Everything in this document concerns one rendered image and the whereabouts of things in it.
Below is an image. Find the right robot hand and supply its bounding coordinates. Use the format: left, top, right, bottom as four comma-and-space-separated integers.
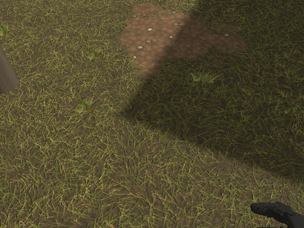
250, 201, 304, 228

